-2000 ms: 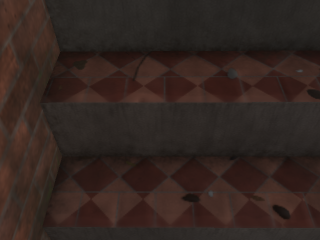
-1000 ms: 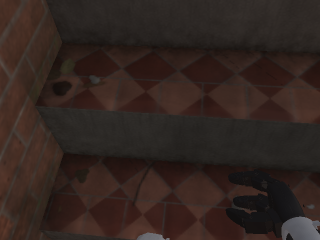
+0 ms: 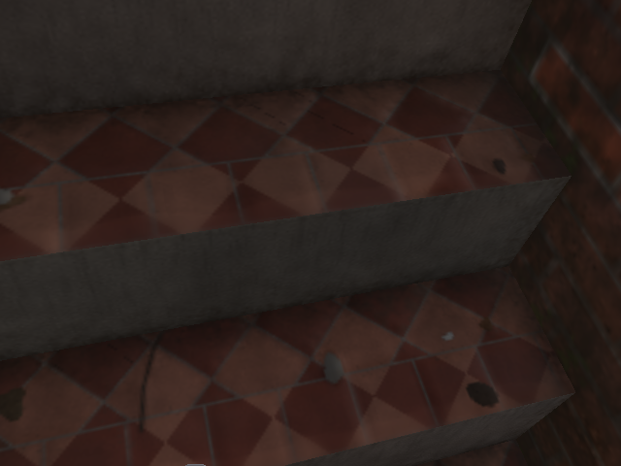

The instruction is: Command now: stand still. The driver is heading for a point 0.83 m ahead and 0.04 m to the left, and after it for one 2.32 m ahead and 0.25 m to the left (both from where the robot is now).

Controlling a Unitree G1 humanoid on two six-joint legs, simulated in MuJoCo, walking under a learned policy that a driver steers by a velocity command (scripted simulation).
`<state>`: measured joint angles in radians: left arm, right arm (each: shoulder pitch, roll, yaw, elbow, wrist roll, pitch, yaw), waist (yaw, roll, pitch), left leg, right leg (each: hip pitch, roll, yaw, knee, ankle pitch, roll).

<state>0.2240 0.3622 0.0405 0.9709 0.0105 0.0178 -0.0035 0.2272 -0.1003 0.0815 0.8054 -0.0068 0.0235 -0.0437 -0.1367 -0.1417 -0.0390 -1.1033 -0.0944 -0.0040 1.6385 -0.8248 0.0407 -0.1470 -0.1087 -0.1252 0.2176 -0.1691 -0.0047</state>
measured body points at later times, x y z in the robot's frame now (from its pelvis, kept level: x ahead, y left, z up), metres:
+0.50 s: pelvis -0.03 +0.02 -0.03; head +0.01 +0.08 +0.42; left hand -0.02 +0.29 -0.19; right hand +0.17 -0.15 -0.11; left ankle -0.02 +0.16 -0.42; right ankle -0.09 -0.07 -0.76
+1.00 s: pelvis +0.06 +0.08 +0.17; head +0.06 +0.13 +0.62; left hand +0.22 +0.30 +0.04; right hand +0.04 -0.18 +0.05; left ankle +0.11 +0.25 -0.53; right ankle +0.12 -0.08 -0.29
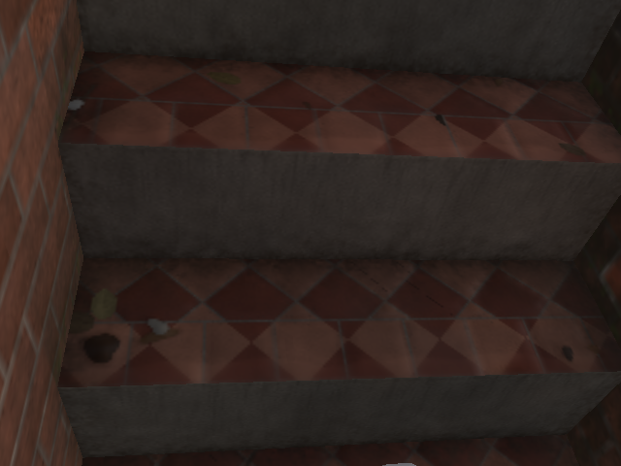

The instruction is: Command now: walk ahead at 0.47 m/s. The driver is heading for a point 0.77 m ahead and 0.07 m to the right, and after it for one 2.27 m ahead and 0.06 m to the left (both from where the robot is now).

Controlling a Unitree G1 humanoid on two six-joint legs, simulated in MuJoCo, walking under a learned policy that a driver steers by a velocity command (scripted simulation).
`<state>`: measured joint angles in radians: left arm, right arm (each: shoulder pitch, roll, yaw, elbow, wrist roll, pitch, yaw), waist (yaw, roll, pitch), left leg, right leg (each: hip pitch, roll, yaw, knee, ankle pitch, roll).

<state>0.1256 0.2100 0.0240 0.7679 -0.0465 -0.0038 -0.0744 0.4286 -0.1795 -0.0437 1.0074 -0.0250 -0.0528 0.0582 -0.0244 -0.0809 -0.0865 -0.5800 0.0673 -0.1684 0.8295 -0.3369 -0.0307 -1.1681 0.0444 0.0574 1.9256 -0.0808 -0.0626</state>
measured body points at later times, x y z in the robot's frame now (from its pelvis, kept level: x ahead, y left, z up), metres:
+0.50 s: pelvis +0.10 -0.09 +0.02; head +0.14 -0.08 +0.47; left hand +0.04 +0.09 -0.14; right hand +0.32 -0.25 -0.08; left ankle +0.07 -0.02 -0.66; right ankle +0.02 -0.15 -0.70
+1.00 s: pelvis +0.26 -0.11 +0.19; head +0.28 -0.11 +0.64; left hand +0.48 +0.05 +0.08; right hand +0.31 -0.37 +0.07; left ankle +0.18 +0.02 -0.28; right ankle +0.34 -0.24 -0.47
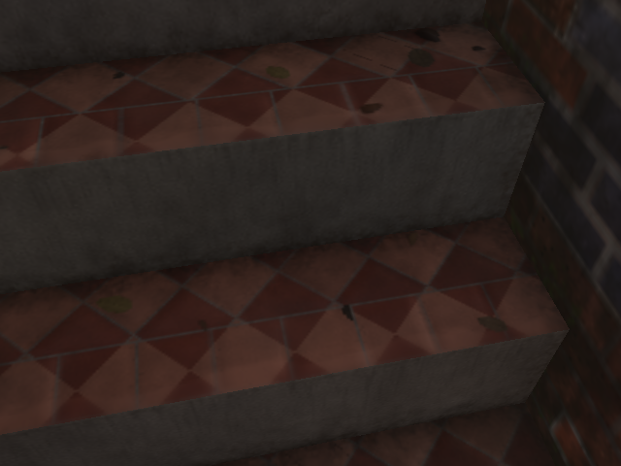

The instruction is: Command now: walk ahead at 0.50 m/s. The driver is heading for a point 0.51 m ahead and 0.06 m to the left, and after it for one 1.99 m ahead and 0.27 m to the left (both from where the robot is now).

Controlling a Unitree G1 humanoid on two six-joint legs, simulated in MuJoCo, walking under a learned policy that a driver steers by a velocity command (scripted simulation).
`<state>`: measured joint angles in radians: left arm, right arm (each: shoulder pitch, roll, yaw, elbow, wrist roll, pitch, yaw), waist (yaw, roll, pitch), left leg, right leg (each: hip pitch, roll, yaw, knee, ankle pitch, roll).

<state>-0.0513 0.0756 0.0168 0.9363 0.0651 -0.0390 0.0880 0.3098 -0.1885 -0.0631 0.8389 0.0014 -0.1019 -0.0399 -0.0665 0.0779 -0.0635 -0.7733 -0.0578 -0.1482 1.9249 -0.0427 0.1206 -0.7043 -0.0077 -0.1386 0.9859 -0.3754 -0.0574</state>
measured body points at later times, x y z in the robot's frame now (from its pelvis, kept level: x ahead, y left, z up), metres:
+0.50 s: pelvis +0.13 +0.04 +0.07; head +0.17 +0.06 +0.51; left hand +0.40 +0.22 -0.04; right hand -0.06 -0.12 -0.05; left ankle +0.04 +0.17 -0.67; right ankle +0.05 -0.09 -0.40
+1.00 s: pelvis +0.24 +0.01 +0.28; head +0.23 -0.02 +0.73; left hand +0.28 +0.29 +0.16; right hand +0.35 -0.21 +0.14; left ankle +0.30 +0.18 -0.32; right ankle +0.29 -0.13 -0.44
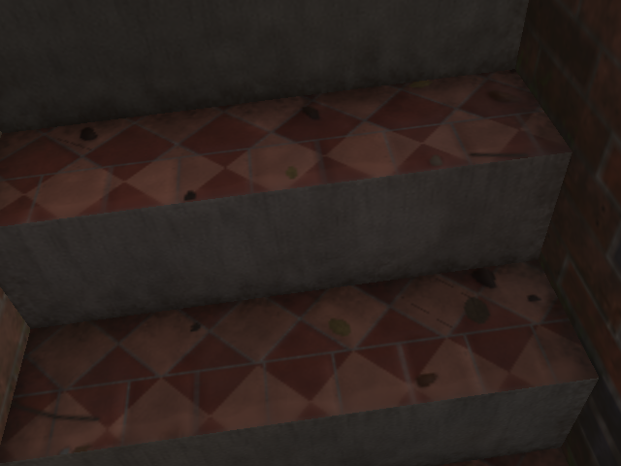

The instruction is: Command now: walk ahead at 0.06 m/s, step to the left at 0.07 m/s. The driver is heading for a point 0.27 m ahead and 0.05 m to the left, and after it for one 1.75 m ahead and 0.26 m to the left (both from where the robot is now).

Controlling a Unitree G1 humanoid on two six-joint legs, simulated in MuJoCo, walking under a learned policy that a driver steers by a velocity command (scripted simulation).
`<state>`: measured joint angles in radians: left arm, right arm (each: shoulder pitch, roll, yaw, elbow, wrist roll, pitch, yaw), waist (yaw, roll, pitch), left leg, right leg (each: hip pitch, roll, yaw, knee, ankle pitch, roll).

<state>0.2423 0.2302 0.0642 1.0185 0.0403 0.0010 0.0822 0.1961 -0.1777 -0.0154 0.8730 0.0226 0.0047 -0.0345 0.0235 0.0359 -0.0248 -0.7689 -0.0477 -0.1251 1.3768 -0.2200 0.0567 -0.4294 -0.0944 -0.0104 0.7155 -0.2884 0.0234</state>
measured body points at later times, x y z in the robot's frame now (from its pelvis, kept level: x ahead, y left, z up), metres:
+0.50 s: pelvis +0.06 +0.03 +0.01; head +0.06 +0.05 +0.46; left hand +0.16 +0.24 -0.14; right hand +0.06 -0.19 -0.13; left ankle +0.02 +0.16 -0.72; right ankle +0.06 -0.14 -0.72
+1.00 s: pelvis +0.05 +0.01 +0.02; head +0.06 -0.01 +0.47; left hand +0.08 +0.24 -0.13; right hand +0.03 -0.19 -0.14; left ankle +0.02 +0.16 -0.72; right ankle +0.05 -0.14 -0.72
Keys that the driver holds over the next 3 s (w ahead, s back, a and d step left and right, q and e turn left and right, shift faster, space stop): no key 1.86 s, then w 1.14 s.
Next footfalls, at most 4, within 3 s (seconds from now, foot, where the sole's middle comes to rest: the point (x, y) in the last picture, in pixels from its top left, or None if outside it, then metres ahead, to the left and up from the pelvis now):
0.10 left None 0.06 0.16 -0.75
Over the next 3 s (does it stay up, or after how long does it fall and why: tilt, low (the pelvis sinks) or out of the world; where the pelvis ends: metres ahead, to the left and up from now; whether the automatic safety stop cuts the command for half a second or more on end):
stays up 0.10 0.02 0.03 its command is cut after 1.9 s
